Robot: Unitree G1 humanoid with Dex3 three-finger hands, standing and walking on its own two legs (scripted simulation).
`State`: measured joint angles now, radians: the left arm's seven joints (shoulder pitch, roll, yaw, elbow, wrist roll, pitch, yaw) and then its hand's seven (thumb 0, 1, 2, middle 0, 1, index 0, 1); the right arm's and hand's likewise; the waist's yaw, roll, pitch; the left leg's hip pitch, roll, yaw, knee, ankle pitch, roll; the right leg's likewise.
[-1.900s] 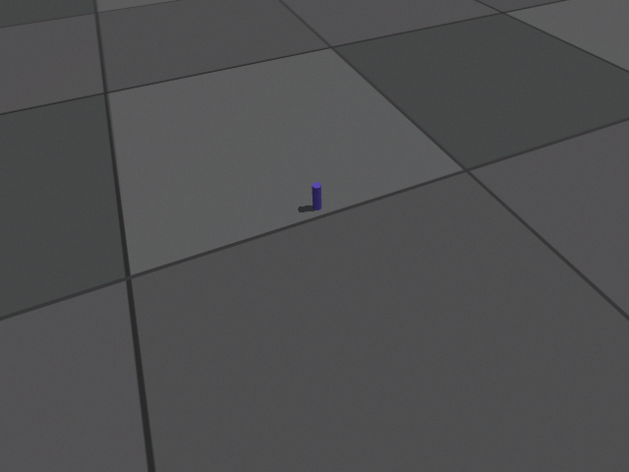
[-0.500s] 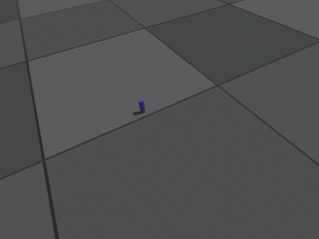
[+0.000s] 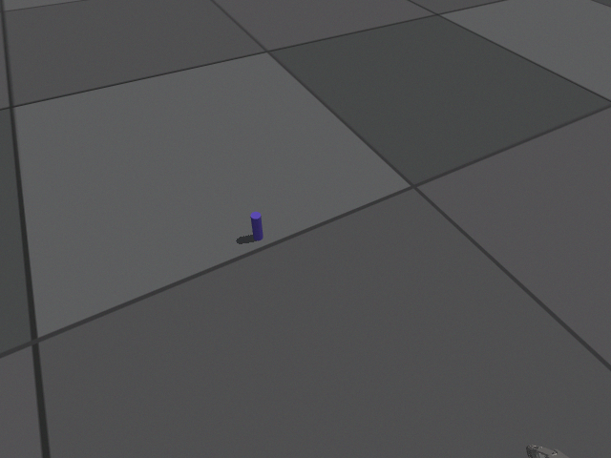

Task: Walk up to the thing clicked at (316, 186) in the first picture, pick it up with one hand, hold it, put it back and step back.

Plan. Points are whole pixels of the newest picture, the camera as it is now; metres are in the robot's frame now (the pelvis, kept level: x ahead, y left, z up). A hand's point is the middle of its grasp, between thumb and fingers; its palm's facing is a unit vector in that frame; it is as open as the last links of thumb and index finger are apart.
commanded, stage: walk up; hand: left
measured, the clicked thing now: (257, 226) +1.09 +0.22 -0.69
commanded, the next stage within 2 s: none
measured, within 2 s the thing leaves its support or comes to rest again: neither
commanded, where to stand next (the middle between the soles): +0.74 +0.01 m, yaw -1 degrees
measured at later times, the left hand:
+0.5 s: hand (160, 373) +0.27 +0.24 -0.11, palm faces -0.02 -0.91 -0.42, open 7.3 cm
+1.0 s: hand (168, 271) +0.47 +0.28 -0.12, palm faces -0.09 -0.93 -0.35, open 7.3 cm
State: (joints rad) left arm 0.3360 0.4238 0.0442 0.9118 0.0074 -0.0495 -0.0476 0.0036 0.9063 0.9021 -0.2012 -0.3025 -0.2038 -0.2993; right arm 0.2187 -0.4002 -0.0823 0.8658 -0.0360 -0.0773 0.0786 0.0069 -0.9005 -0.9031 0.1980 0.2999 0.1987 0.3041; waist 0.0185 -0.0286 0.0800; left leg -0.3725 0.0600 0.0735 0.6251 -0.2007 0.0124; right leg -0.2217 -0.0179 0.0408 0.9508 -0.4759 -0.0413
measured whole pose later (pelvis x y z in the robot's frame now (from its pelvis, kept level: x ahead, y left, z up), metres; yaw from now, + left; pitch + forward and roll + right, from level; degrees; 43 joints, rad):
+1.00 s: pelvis +0.40 +0.01 +0.02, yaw -1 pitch -3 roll +1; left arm 0.29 0.43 0.04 0.89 0.02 -0.05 -0.07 0.00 0.91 0.90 -0.20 -0.30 -0.20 -0.30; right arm 0.33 -0.41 -0.05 0.83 -0.01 -0.08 0.06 0.01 -0.90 -0.90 0.20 0.30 0.20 0.30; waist -0.02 -0.03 0.08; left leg -0.18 0.00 0.10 0.48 -0.26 0.05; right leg -0.49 -0.10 -0.02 0.79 -0.27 -0.01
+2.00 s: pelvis +0.63 +0.03 +0.00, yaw -2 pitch -3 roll +0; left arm 0.15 0.37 0.01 0.99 0.01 0.00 -0.02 0.00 0.91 0.90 -0.20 -0.30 -0.20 -0.30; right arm 0.15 -0.37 0.00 0.95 0.01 -0.01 0.00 0.01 -0.90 -0.90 0.20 0.30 0.20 0.30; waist 0.00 0.01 0.12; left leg -0.30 0.03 0.08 0.66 -0.30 0.01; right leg -0.33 -0.04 -0.01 0.67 -0.28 0.01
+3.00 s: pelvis +0.66 +0.02 +0.03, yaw -2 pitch -2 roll +0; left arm 0.09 0.33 0.01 1.17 0.01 0.00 -0.02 0.00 0.91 0.90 -0.20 -0.30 -0.20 -0.30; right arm 0.08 -0.35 0.00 1.17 -0.01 -0.02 0.01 0.01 -0.90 -0.90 0.20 0.30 0.20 0.30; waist 0.01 0.01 0.05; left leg -0.12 0.03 0.07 0.31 -0.16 -0.01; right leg -0.15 -0.02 -0.03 0.31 -0.14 0.01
